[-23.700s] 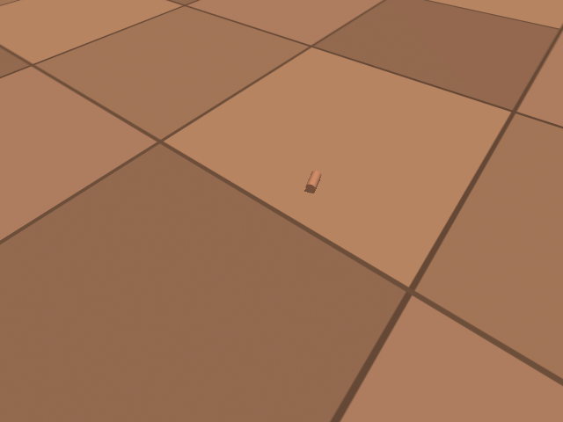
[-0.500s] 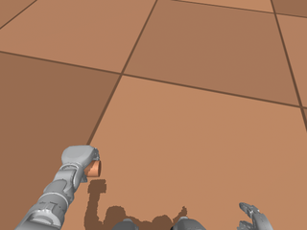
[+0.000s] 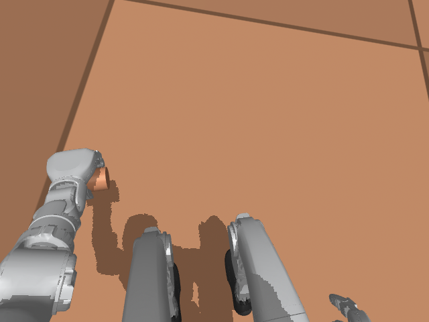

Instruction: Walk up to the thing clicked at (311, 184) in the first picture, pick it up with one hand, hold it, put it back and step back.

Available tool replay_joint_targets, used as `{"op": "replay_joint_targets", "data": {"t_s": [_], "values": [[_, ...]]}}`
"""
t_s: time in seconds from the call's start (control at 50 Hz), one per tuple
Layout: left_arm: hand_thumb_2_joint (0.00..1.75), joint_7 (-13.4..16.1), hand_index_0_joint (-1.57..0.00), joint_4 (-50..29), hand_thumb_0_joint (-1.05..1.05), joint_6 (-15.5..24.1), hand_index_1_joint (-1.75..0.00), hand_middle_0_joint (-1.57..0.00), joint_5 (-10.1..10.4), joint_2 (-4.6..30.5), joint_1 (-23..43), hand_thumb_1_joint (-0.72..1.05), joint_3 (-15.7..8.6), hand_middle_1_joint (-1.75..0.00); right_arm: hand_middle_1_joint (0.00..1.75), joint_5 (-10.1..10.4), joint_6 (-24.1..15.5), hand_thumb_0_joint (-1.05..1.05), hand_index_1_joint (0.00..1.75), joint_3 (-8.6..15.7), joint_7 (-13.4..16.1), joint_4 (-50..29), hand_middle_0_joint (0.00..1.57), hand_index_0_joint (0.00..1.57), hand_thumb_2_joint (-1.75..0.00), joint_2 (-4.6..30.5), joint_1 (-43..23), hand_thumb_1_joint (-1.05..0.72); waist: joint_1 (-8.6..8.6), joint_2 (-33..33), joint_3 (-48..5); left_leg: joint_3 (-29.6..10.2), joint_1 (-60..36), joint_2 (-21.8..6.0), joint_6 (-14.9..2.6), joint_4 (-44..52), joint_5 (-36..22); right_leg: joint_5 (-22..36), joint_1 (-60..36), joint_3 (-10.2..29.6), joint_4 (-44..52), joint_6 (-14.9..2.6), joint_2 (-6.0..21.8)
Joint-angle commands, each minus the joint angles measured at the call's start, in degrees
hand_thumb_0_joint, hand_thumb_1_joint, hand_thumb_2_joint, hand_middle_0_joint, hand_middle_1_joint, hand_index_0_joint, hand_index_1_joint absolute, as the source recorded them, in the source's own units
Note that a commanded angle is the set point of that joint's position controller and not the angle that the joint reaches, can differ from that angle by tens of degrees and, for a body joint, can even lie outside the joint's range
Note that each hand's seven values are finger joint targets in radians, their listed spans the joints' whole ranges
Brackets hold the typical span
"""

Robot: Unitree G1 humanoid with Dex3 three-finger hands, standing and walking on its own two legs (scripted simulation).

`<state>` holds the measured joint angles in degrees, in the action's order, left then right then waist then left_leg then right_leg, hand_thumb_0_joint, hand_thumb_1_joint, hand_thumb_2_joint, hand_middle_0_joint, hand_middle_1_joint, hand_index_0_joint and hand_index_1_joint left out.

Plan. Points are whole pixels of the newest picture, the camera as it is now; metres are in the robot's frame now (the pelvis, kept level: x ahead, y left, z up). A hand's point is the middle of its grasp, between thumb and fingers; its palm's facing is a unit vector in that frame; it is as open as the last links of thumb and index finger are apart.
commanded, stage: crouch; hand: left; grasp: from above
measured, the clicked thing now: (82, 181) +0.41 +0.25 -0.18
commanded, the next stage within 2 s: lower in 1.00 s
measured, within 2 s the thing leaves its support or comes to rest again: neither
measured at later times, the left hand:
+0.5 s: hand (101, 186) +0.43 +0.24 -0.29, palm faces -0.45 -0.04 -0.89, open 8.0 cm
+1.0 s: hand (108, 190) +0.43 +0.25 -0.36, palm faces -0.48 -0.04 -0.88, open 7.9 cm
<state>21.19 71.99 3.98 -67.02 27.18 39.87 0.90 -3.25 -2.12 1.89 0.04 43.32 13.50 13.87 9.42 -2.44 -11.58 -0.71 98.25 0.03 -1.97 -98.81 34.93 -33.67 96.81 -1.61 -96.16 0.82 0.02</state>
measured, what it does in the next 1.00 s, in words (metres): lowers itself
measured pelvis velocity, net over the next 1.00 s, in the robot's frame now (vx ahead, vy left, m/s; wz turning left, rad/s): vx -0.01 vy -0.01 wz -0.05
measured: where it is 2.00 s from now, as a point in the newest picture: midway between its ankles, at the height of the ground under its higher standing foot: (206, 300)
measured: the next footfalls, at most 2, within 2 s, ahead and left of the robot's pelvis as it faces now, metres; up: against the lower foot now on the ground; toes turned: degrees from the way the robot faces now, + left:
none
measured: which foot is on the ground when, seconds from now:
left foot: down 0.00-1.00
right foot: down 0.00-1.00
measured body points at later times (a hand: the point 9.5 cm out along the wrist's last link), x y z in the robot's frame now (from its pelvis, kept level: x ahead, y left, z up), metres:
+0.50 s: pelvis +0.00 -0.01 -0.11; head +0.24 +0.04 +0.27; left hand +0.45 +0.24 -0.24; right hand +0.07 -0.29 -0.22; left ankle +0.07 +0.10 -0.50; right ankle +0.08 -0.13 -0.50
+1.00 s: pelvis -0.01 -0.01 -0.17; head +0.24 +0.03 +0.20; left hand +0.45 +0.25 -0.31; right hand +0.02 -0.29 -0.28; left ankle +0.07 +0.10 -0.50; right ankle +0.08 -0.13 -0.50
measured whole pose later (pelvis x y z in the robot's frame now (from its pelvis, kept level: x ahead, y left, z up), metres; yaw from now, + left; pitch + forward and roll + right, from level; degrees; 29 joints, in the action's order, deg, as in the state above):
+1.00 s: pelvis -0.01 -0.01 -0.17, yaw -3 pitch +38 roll -6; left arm 26.5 81.1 11.8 -73.5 37.7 49.8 -7.5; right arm -8.5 -5.9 -0.7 -8.0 43.6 15.4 9.9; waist 13.1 0.1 -4.8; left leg -3.6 128.7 -0.2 -1.4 -131.1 40.4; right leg -38.7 126.2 -4.8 -127.1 -0.1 0.0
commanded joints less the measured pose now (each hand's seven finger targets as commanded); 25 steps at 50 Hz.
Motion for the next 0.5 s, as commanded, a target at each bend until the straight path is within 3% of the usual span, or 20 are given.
{"op": "replay_joint_targets", "data": {"t_s": [0.0, 0.02, 0.04, 0.1, 0.16, 0.2, 0.22, 0.32, 0.38, 0.4, 0.48], "values": [[0.54, 3.0, -1.2, -12.1, 0.0, 2.6, -0.3, -1.21, -0.1, 17.5, 22.4, 0.8, -3.5, -0.28, 0.3, -0.6, -2.3, 0.0, 0.3, 4.1, 0.2, -3.5, 0.2, 0.2, -0.89, 13.3, 6.4, -0.88, -0.69, -9.0, -35.8, -4.1, -24.3, 1.1, 1.47, 9.8, -3.2, 3.7, -8.3, -2.0, 6.3, -3.42, -0.1], [0.57, 3.2, -1.21, -11.5, 0.0, 3.1, -0.31, -1.23, -0.5, 18.8, 22.4, 0.81, -4.5, -0.28, 0.3, -0.7, -2.5, 0.0, 0.3, 4.1, 0.0, -3.1, 0.2, 0.2, -0.9, 13.6, 6.9, -0.88, -0.61, -9.1, -36.7, -3.9, -23.7, 1.2, 1.42, 8.4, -3.8, 4.0, -7.3, -2.0, 5.4, -3.32, 0.0], [0.58, 3.4, -1.21, -12.1, 0.0, 3.6, -0.32, -1.23, -0.6, 17.2, 22.5, 0.82, -3.9, -0.3, 0.3, -1.0, -2.6, 0.0, 0.3, 3.8, -0.4, -3.0, 0.2, 0.2, -0.9, 13.4, 7.1, -0.88, -0.04, -9.5, -37.6, -4.6, -24.1, 1.1, 1.65, 7.5, -5.6, 5.1, -5.9, -2.2, 3.9, -3.31, 0.2], [0.58, 4.8, -1.21, -12.2, 0.0, 4.7, -0.32, -1.23, -1.5, 17.5, 25.0, 0.82, -4.3, -0.3, 0.3, -1.7, -3.3, 0.0, 0.3, 3.6, -1.3, -1.8, 0.2, 0.2, -0.9, 13.9, 8.1, -0.89, 1.06, -11.4, -39.1, -4.8, -25.1, 0.8, 1.87, 3.8, -10.0, 7.4, -1.9, -2.6, 1.1, -3.19, 0.3], [0.57, 6.2, -1.21, -11.6, 0.0, 5.5, -0.3, -1.23, -2.4, 19.2, 24.0, 0.81, -5.5, -0.28, 0.3, -2.3, -3.6, 0.0, 0.3, 3.6, -2.3, -1.8, 0.2, 0.2, -0.9, 13.7, 8.4, -0.89, 0.55, -11.9, -39.6, -3.4, -22.5, 1.1, 1.65, 0.4, -11.6, 9.4, -1.7, -2.4, -0.9, -3.15, 0.1], [0.6, 6.7, -1.21, -11.3, 0.0, 5.7, -0.32, -1.23, -2.9, 18.6, 25.0, 0.81, -5.4, -0.3, 0.3, -2.9, -3.8, 0.0, 0.3, 3.3, -3.0, -1.5, 0.2, 0.2, -0.9, 13.8, 8.7, -0.89, 1.31, -12.9, -39.5, -3.4, -22.2, 1.0, 1.9, -1.2, -13.4, 10.5, 0.0, -2.6, -2.5, -3.1, 0.4], [0.6, 7.1, -1.21, -11.7, 0.0, 5.9, -0.32, -1.24, -3.5, 20.8, 26.2, 0.81, -6.4, -0.3, 0.3, -3.0, -3.8, 0.0, 0.3, 3.6, -3.2, -1.6, 0.2, 0.2, -0.9, 13.9, 8.6, -0.9, 0.84, -13.6, -40.3, -2.6, -21.8, 1.1, 1.64, -2.5, -13.3, 10.9, -0.3, -2.4, -2.9, -3.18, 0.1], [0.59, 8.4, -1.25, -7.9, 0.0, 5.5, -0.31, -1.27, -4.0, 20.1, 25.0, 0.86, -6.9, -0.28, 0.3, -3.8, -3.9, 0.0, 0.3, 3.0, -4.5, -1.9, 0.2, 0.2, -0.9, 13.5, 8.3, -0.9, 1.08, -13.4, -39.8, -1.4, -18.0, 1.1, 1.18, -6.9, -15.1, 13.3, -0.5, -2.5, -5.5, -3.08, -0.3], [0.58, 9.0, -1.25, -5.2, 0.0, 5.0, -0.3, -1.27, -4.1, 22.6, 24.9, 0.86, -9.2, -0.28, 0.3, -4.1, -3.9, 0.0, 0.3, 3.0, -5.0, -2.0, 0.2, 0.2, -0.9, 14.2, 7.9, -0.9, 0.83, -13.5, -39.2, -1.5, -15.6, 1.0, 1.19, -8.2, -14.5, 12.7, 0.8, -2.8, -7.4, -3.08, -0.4], [0.57, 8.9, -1.26, -5.0, 0.0, 4.9, -0.3, -1.28, -4.1, 21.3, 25.6, 0.87, -8.0, -0.28, 0.3, -4.1, -4.0, 0.0, 0.3, 2.8, -5.2, -2.1, 0.2, 0.2, -0.9, 13.6, 7.5, -0.9, 1.21, -14.4, -38.4, -1.3, -14.7, 1.1, 1.09, -8.7, -14.1, 12.5, 1.1, -2.9, -7.8, -3.19, -0.6], [0.56, 8.3, -1.24, -2.9, 0.0, 4.9, -0.29, -1.27, -4.1, 22.6, 26.7, 0.85, -8.1, -0.26, 0.3, -4.0, -3.7, 0.0, 0.3, 2.9, -5.8, -2.0, 0.2, 0.2, -0.9, 13.8, 6.8, -0.9, 1.53, -13.1, -37.0, -1.0, -10.3, 1.1, 0.6, -10.9, -11.7, 11.7, 1.9, -3.0, -9.5, -3.06, -1.1]]}}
